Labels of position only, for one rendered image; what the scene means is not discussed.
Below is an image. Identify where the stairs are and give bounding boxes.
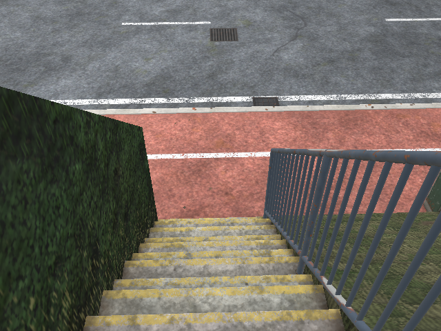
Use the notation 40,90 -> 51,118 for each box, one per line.
83,217 -> 345,331

